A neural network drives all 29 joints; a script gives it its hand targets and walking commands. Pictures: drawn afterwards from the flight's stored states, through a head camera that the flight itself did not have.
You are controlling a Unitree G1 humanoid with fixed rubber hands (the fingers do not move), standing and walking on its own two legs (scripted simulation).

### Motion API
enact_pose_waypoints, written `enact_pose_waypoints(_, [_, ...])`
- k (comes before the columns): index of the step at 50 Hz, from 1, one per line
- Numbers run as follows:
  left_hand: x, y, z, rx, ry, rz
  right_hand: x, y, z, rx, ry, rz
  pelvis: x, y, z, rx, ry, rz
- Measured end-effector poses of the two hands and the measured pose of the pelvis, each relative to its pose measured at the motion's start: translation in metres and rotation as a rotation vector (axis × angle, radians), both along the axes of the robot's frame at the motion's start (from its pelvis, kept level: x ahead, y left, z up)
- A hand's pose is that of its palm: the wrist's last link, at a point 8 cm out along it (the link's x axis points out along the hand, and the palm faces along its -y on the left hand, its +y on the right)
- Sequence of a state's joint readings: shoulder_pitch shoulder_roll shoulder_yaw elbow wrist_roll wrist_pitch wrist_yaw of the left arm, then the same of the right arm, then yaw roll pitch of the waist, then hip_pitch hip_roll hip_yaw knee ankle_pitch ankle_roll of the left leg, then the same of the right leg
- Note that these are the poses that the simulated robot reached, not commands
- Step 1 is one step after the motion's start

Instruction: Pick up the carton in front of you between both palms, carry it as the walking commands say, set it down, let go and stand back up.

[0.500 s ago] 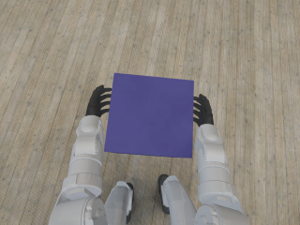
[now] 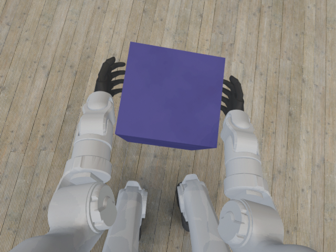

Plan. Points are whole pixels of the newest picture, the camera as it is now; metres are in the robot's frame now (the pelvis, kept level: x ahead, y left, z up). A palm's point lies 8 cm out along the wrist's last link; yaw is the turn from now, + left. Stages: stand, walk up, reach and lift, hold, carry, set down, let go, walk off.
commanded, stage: set down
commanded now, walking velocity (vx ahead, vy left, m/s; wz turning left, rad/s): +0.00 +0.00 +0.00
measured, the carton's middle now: (167, 107) +0.46 -0.03 -0.16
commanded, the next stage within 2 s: none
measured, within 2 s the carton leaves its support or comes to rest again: rests again in 1.36 s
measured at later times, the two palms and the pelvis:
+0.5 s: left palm (118, 99) +0.52 +0.12 -0.24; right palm (211, 116) +0.45 -0.17 -0.25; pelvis -0.03 +0.01 -0.12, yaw +0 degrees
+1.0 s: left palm (127, 101) +0.54 +0.10 -0.35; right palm (208, 117) +0.47 -0.19 -0.35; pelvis -0.02 +0.01 -0.18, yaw -1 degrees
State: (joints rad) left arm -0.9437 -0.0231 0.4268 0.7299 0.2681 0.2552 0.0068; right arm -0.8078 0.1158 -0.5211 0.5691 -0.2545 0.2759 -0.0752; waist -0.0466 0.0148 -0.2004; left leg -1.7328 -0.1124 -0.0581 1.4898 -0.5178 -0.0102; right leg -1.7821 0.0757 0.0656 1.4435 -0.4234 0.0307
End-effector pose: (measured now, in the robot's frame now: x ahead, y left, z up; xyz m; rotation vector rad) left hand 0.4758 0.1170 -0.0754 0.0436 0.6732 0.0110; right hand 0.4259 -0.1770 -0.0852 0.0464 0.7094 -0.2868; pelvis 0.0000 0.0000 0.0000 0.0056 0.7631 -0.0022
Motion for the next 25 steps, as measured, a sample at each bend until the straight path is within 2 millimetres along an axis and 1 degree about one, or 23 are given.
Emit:
enact_pose_waypoints(11, [0.016,0.002,-0.075,0.009,0.01,-0.018,0.013,0.002,-0.075,0.008,0.008,-0.011,-0.013,-0.001,-0.058,-0.005,0.03,0.001])
enact_pose_waypoints(18, [0.035,0.002,-0.119,0.022,0.01,-0.042,0.027,0.003,-0.12,-0.004,0.013,-0.012,-0.021,0.002,-0.091,-0.008,0.039,-0.001])
enact_pose_waypoints(21, [0.04,0.001,-0.14,0.019,0.01,-0.051,0.029,0.003,-0.14,-0.006,0.015,-0.022,-0.023,0.003,-0.104,-0.012,0.048,0.005])
enact_pose_waypoints(25, [0.041,0.001,-0.169,0.018,0.032,-0.054,0.029,0.003,-0.169,-0.012,0.035,-0.019,-0.025,0.005,-0.12,-0.019,0.058,0.012])
